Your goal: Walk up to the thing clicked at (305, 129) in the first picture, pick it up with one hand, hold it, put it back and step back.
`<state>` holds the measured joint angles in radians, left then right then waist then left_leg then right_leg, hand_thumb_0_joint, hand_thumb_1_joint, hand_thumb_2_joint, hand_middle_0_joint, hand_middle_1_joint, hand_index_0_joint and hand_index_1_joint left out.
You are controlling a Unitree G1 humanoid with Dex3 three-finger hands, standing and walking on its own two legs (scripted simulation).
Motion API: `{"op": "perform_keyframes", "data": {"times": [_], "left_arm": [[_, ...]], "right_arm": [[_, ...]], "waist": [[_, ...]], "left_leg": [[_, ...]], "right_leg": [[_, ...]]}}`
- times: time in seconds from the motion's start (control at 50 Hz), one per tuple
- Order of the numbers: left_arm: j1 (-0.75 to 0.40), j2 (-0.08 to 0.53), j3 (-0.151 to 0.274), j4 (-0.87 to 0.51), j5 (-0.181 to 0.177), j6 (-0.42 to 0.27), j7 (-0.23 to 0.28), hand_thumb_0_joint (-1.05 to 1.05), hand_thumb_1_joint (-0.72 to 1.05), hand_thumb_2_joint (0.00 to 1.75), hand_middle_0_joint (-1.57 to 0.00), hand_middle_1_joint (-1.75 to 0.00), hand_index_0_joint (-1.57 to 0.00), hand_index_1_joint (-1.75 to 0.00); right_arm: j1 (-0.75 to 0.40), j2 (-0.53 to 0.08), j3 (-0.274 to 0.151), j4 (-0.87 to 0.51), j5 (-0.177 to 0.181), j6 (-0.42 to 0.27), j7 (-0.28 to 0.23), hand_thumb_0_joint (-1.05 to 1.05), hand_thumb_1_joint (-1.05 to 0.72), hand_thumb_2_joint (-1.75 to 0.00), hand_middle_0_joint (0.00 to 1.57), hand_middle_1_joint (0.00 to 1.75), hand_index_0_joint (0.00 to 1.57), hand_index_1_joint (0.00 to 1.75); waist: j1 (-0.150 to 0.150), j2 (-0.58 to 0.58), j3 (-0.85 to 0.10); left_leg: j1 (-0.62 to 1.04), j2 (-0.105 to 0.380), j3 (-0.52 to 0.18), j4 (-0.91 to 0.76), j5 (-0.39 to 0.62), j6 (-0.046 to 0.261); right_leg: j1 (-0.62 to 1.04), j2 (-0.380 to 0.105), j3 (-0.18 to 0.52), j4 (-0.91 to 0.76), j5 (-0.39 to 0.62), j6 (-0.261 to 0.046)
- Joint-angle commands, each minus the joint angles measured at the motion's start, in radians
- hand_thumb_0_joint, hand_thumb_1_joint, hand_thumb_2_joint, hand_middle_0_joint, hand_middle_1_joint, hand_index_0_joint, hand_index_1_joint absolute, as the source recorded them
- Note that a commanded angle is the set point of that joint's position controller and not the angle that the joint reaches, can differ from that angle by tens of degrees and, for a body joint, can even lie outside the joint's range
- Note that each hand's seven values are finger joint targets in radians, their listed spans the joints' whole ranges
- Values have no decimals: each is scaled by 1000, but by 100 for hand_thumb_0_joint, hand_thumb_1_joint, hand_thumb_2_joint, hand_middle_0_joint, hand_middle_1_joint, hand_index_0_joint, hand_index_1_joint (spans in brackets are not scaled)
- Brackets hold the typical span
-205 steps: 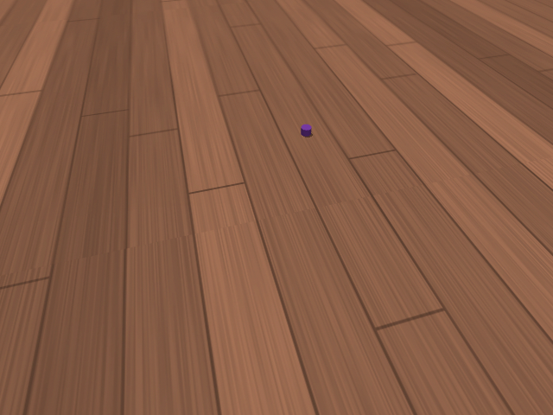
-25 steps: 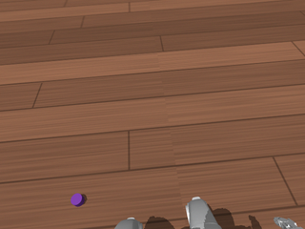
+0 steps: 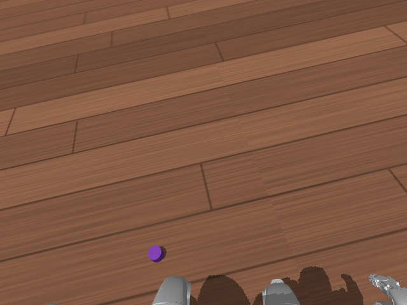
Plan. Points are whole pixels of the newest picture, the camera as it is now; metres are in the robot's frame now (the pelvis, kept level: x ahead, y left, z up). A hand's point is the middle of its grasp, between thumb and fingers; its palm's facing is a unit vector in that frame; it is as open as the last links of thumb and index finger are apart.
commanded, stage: walk up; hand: left
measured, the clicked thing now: (155, 253) +0.42 +0.32 -0.71
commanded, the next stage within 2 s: none
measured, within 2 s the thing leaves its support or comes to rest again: neither
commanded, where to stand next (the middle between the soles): +0.04 +0.09 m, yaw -8 degrees
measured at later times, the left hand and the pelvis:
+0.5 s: hand out of the picture -0.01 +0.40 -0.15, palm faces -0.20 -0.91 -0.36, open 7.4 cm; pelvis -0.08 +0.13 +0.01, yaw -10 degrees
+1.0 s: hand out of the picture +0.07 +0.33 -0.10, palm faces -0.16 -0.87 -0.47, open 7.4 cm; pelvis -0.04 +0.06 +0.02, yaw -10 degrees
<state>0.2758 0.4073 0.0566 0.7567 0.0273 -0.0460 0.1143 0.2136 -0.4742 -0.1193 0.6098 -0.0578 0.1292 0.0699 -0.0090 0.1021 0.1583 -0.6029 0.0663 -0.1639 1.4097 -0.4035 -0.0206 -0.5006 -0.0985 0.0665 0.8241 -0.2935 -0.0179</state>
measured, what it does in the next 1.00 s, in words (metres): steps on the spot: left foot, then right foot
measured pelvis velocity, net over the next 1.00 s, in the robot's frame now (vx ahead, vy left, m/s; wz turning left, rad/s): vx -0.04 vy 0.06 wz -0.18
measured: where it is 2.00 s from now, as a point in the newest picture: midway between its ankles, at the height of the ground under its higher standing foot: outside the picture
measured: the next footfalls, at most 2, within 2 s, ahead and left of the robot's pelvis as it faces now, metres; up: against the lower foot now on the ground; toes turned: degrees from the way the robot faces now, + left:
left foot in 0.10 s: +0.00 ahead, +0.28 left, +0.00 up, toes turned -3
right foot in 0.62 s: -0.01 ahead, -0.05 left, +0.00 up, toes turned -10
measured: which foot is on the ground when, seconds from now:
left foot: up 0.00-0.08, down 0.10-0.64, up 0.66-1.00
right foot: down 0.00-0.14, up 0.16-0.60, down 0.62-1.00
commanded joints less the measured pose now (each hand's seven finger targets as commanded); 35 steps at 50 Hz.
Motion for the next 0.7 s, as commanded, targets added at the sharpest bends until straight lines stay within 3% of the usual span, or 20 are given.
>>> {"op": "perform_keyframes", "data": {"times": [0.0,0.04,0.08,0.1,0.12,0.14,0.16,0.18,0.2,0.22,0.3,0.4,0.48,0.54,0.58,0.6,0.62,0.64,0.66,0.68], "left_arm": [[21,387,136,-39,25,-7,18,0,90,90,-20,-30,-20,-30],[-16,376,127,-45,33,4,4,0,90,90,-20,-30,-20,-30],[-40,327,114,-31,25,20,-10,0,90,90,-20,-30,-20,-30],[-32,229,89,-32,18,27,-9,0,90,90,-20,-30,-20,-30],[-51,146,64,-54,-4,19,-1,0,90,90,-20,-30,-20,-30],[-143,228,82,-73,23,6,11,0,90,90,-20,-30,-20,-30],[-164,278,91,-41,18,-4,0,0,90,90,-20,-30,-20,-30],[-131,301,102,8,-5,-2,-15,0,90,90,-20,-30,-20,-30],[-37,273,98,66,-29,7,-32,0,90,90,-20,-30,-20,-30],[23,262,99,96,-33,21,-49,0,90,90,-20,-30,-20,-30],[5,239,104,79,1,41,-104,0,90,90,-20,-30,-20,-30],[-82,250,117,19,43,53,-146,0,90,90,-20,-30,-20,-30],[-85,234,112,25,28,40,-162,0,90,90,-20,-30,-20,-30],[-11,215,108,56,5,25,-171,0,90,90,-20,-30,-20,-30],[149,183,110,118,-7,13,-162,0,90,90,-20,-30,-20,-30],[245,211,123,156,-4,6,-147,0,90,90,-20,-30,-20,-30],[317,305,152,167,5,3,-135,0,90,90,-20,-30,-20,-30],[216,361,147,105,10,-6,-124,0,90,90,-20,-30,-20,-30],[130,401,142,78,7,-2,-123,0,90,90,-20,-30,-20,-30],[75,386,137,63,0,-2,-121,0,90,90,-20,-30,-20,-30]], "right_arm": [[42,-131,-58,-55,11,-10,-5,0,-90,-90,20,30,20,30],[92,-125,-60,-7,34,-20,-10,0,-90,-90,20,30,20,30],[243,-133,-72,82,28,-42,-27,0,-90,-90,20,30,20,30],[285,-174,-80,105,10,-59,-39,0,-90,-90,20,30,20,30],[187,-288,-90,71,6,-69,-46,0,-90,-90,20,30,20,30],[26,-400,-93,46,37,-72,-49,0,-90,-90,20,30,20,30],[-124,-375,-80,19,36,-82,-55,0,-90,-90,20,30,20,30],[-177,-287,-58,4,20,-92,-60,0,-90,-90,20,30,20,30],[-186,-241,-39,21,11,-106,-69,0,-90,-90,20,30,20,30],[-162,-223,-32,55,15,-119,-79,0,-90,-90,20,30,20,30],[0,-278,-45,147,17,-157,-93,0,-90,-90,20,30,20,30],[237,-279,-51,205,27,-199,-120,0,-90,-90,20,30,20,30],[240,-288,-50,198,31,-216,-119,0,-90,-90,20,30,20,30],[161,-287,-42,173,24,-212,-106,0,-90,-90,20,30,20,30],[37,-250,-21,149,23,-196,-91,0,-90,-90,20,30,20,30],[36,-174,4,146,24,-187,-89,0,-90,-90,20,30,20,30],[28,-92,31,116,29,-183,-92,0,-90,-90,20,30,20,30],[30,-66,40,101,43,-174,-102,0,-90,-90,20,30,20,30],[-18,-171,5,111,41,-170,-109,0,-90,-90,20,30,20,30],[-2,-210,-5,132,41,-179,-106,0,-90,-90,20,30,20,30]], "waist": [[21,-344,-125],[12,-411,-171],[-71,-284,-199],[-109,-54,-150],[-62,185,-92],[-65,230,-39],[-23,164,26],[1,39,72],[40,36,43],[53,52,8],[12,134,-59],[-63,36,-124],[-60,73,-103],[-13,147,-87],[98,138,-131],[135,4,-155],[173,-264,-134],[132,-317,-62],[120,-204,-7],[87,-170,37]], "left_leg": [[90,27,139,-338,-64,-2],[252,-10,213,-521,-155,-1],[436,-56,250,-736,-80,1],[412,7,70,-877,-203,33],[246,252,-339,-993,-216,124],[50,415,-614,-1165,-347,311],[-90,444,-616,-1166,-399,349],[-98,334,-374,-1066,-355,276],[-35,211,-200,-994,-291,186],[61,158,-149,-976,-280,128],[300,232,-254,-980,-378,189],[595,323,-355,-999,-251,270],[580,333,-267,-1001,-146,277],[395,292,-100,-984,-41,250],[199,180,101,-833,57,165],[86,97,186,-632,15,116],[-123,0,269,-327,-106,62],[-241,-80,140,-238,-214,31],[-208,-25,33,-232,-186,41],[-206,6,20,-244,-153,52]], "right_leg": [[51,-69,135,-271,-136,-144],[-2,-40,101,-246,-171,-125],[-117,9,59,-46,-221,-72],[-247,127,35,221,-250,-52],[-367,223,6,446,-317,-11],[-304,166,75,513,-308,-10],[-205,116,84,541,-239,0],[-202,92,89,523,-162,10],[-173,130,79,502,-111,-1],[-169,151,61,480,-75,-6],[-164,100,31,315,-158,2],[-273,94,69,253,-307,3],[-249,60,29,186,-308,-3],[-37,51,-45,44,-266,-15],[292,107,-157,-207,-64,-27],[458,133,-139,-260,-15,-12],[525,-5,175,-368,-213,-61],[385,-213,610,-539,-406,-167],[279,-291,690,-593,-548,-243],[246,-290,638,-576,-512,-267]]}}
